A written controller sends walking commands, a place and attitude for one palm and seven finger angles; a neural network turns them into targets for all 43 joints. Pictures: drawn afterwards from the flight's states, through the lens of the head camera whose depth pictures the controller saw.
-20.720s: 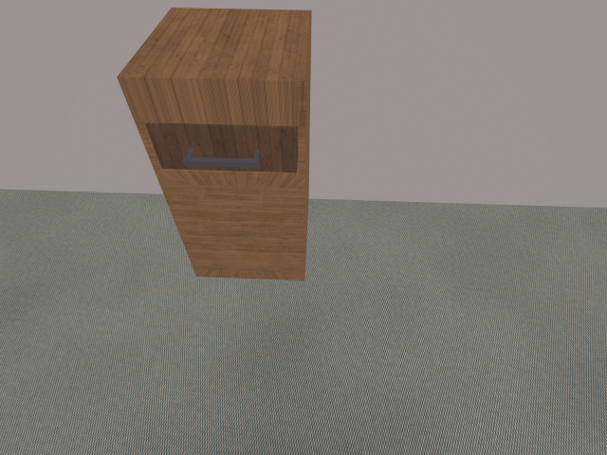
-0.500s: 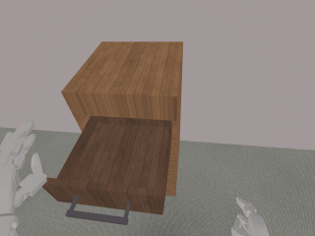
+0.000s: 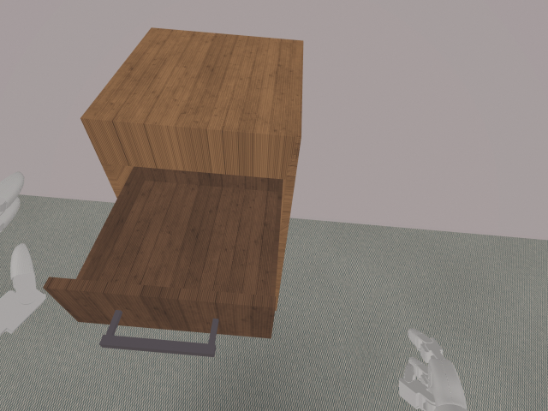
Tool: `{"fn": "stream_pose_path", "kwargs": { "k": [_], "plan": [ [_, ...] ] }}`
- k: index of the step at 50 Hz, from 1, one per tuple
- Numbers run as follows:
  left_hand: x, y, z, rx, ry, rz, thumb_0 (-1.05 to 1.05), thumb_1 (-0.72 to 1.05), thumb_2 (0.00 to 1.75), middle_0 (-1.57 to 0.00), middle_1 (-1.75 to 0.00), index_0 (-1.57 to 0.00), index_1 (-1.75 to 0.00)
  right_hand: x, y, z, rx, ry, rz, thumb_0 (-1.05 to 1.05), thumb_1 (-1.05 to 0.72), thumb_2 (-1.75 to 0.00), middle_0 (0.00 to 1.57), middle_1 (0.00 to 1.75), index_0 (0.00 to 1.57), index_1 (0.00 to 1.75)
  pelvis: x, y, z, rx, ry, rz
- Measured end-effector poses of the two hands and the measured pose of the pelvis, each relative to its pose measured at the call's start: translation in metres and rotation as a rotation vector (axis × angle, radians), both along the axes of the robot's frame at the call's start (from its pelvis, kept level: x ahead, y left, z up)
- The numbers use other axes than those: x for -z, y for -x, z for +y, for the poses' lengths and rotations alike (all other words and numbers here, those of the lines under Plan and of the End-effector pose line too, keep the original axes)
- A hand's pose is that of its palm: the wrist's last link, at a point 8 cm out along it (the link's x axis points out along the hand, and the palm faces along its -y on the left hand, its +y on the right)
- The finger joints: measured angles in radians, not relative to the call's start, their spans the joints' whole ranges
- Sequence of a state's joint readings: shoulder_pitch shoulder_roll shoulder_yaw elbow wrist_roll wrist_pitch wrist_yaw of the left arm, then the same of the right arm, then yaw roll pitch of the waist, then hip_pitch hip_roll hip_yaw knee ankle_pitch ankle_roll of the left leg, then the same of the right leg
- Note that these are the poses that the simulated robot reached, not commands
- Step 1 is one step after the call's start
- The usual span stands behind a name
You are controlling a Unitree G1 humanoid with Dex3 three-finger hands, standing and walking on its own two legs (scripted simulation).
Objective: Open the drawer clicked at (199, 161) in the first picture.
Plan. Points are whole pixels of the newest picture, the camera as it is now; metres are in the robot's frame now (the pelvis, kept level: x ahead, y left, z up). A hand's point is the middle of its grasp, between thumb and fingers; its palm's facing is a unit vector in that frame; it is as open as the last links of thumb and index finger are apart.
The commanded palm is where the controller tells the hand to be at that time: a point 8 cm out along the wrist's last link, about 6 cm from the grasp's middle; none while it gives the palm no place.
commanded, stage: step back with the hand held close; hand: left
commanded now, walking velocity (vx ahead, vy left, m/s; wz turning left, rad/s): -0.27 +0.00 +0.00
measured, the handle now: (162, 333) +0.27 +0.21 -0.13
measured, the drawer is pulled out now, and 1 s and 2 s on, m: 0.30 0.30 0.30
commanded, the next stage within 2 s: stop stepping back and stand still in 0.70 s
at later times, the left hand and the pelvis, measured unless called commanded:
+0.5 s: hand out of the picture +0.12 +0.25 +0.17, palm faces +0.37 -0.79 -0.48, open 7.4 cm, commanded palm +0.06 +0.28 +0.18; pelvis -0.07 +0.00 +0.00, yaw +1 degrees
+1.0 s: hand out of the picture +0.02 +0.20 +0.15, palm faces +0.31 -0.83 -0.47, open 7.4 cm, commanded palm -0.05 +0.24 +0.18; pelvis -0.18 -0.04 +0.00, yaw -1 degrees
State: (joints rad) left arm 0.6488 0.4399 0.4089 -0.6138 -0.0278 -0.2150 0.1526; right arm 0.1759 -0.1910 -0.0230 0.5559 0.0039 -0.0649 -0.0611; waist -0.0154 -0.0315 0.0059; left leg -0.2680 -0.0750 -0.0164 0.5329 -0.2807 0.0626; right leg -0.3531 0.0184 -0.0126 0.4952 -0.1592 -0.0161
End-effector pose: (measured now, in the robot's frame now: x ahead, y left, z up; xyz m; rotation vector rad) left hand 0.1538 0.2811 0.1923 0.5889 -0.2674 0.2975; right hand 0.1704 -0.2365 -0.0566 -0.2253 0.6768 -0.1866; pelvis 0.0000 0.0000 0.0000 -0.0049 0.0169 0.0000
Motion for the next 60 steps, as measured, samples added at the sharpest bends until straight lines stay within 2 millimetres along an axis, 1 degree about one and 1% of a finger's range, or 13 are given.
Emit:
{"fn": "stream_pose_path", "kwargs": {
  "k": [7, 14, 21, 27, 31, 36, 39, 42, 45, 48, 51, 54, 60],
  "plan": [
    [0.010, 0.027, 0.002, -0.093, 0.048, -0.022, 0.01, 0.89, 0.90, -0.21, -0.30, -0.21, -0.30, 0.010, 0.014, 0.013, -0.059, -0.008, -0.020, 0.01, -0.90, -0.90, 0.20, 0.30, 0.20, 0.30, 0.005, 0.015, -0.001, -0.004, -0.003, 0.010],
    [0.021, 0.044, -0.013, -0.048, 0.130, 0.012, 0.01, 0.89, 0.90, -0.21, -0.30, -0.21, -0.30, 0.021, 0.048, 0.006, -0.059, -0.022, 0.062, 0.01, -0.90, -0.90, 0.21, 0.30, 0.21, 0.30, 0.004, 0.041, -0.007, -0.022, 0.025, 0.011],
    [0.015, 0.064, -0.002, 0.008, 0.056, -0.007, 0.01, 0.88, 0.90, -0.22, -0.30, -0.21, -0.30, 0.014, 0.081, -0.006, -0.001, 0.031, 0.086, 0.01, -0.90, -0.90, 0.20, 0.30, 0.20, 0.30, 0.005, 0.062, 0.000, -0.020, 0.019, 0.006],
    [-0.001, 0.079, 0.004, -0.022, 0.031, -0.048, 0.01, 0.89, 0.90, -0.22, -0.30, -0.21, -0.30, 0.004, 0.095, 0.001, -0.007, 0.027, 0.032, 0.01, -0.90, -0.90, 0.20, 0.30, 0.20, 0.30, -0.003, 0.077, -0.003, 0.004, 0.042, 0.032],
    [0.004, 0.087, -0.011, 0.003, 0.079, -0.034, 0.01, 0.89, 0.90, -0.21, -0.30, -0.21, -0.30, 0.004, 0.104, 0.003, -0.028, -0.008, 0.004, 0.01, -0.90, -0.90, 0.20, 0.30, 0.20, 0.30, -0.003, 0.095, -0.010, 0.053, 0.034, 0.047],
    [0.015, 0.098, -0.047, 0.099, 0.089, 0.010, 0.01, 0.89, 0.90, -0.21, -0.30, -0.21, -0.30, 0.014, 0.123, -0.008, -0.060, -0.038, -0.013, 0.01, -0.90, -0.90, 0.20, 0.30, 0.20, 0.30, 0.004, 0.135, -0.028, 0.075, 0.032, 0.047],
    [0.008, 0.116, -0.065, 0.162, 0.065, 0.021, 0.01, 0.89, 0.90, -0.21, -0.30, -0.21, -0.30, 0.016, 0.144, -0.022, -0.045, -0.050, 0.008, 0.01, -0.90, -0.90, 0.21, 0.30, 0.21, 0.30, 0.002, 0.154, -0.037, 0.060, 0.058, 0.028],
    [-0.003, 0.138, -0.073, 0.183, 0.037, 0.007, 0.01, 0.88, 0.90, -0.22, -0.30, -0.21, -0.30, 0.013, 0.170, -0.039, 0.014, -0.044, 0.044, 0.01, -0.90, -0.90, 0.21, 0.30, 0.21, 0.30, -0.001, 0.159, -0.043, 0.061, 0.025, 0.034],
    [-0.005, 0.155, -0.064, 0.127, 0.024, 0.015, 0.01, 0.88, 0.90, -0.22, -0.30, -0.22, -0.30, 0.009, 0.192, -0.053, 0.071, -0.012, 0.078, 0.01, -0.90, -0.90, 0.21, 0.30, 0.20, 0.30, -0.004, 0.163, -0.043, 0.055, 0.004, 0.051],
    [0.008, 0.165, -0.048, 0.049, 0.039, 0.036, 0.01, 0.88, 0.90, -0.22, -0.30, -0.22, -0.30, 0.010, 0.206, -0.062, 0.095, 0.028, 0.078, 0.01, -0.90, -0.90, 0.20, 0.30, 0.20, 0.30, 0.000, 0.172, -0.040, 0.026, 0.016, 0.055],
    [0.025, 0.176, -0.037, -0.013, 0.083, 0.091, 0.01, 0.89, 0.90, -0.22, -0.30, -0.21, -0.30, 0.007, 0.219, -0.062, 0.094, 0.031, 0.078, 0.01, -0.90, -0.90, 0.20, 0.30, 0.20, 0.30, -0.002, 0.190, -0.039, 0.029, -0.013, 0.026],
    [0.032, 0.192, -0.042, -0.010, 0.104, 0.133, 0.01, 0.89, 0.90, -0.21, -0.30, -0.21, -0.30, 0.003, 0.229, -0.056, 0.064, 0.022, 0.039, 0.01, -0.90, -0.90, 0.20, 0.30, 0.20, 0.30, -0.002, 0.205, -0.039, 0.030, -0.016, 0.002],
    [0.003, 0.232, -0.063, 0.059, 0.063, 0.040, 0.01, 0.89, 0.90, -0.22, -0.30, -0.21, -0.30, 0.005, 0.246, -0.039, -0.005, -0.022, 0.013, 0.01, -0.90, -0.90, 0.20, 0.30, 0.20, 0.30, -0.003, 0.225, -0.045, 0.012, 0.008, -0.024]
  ]
}}
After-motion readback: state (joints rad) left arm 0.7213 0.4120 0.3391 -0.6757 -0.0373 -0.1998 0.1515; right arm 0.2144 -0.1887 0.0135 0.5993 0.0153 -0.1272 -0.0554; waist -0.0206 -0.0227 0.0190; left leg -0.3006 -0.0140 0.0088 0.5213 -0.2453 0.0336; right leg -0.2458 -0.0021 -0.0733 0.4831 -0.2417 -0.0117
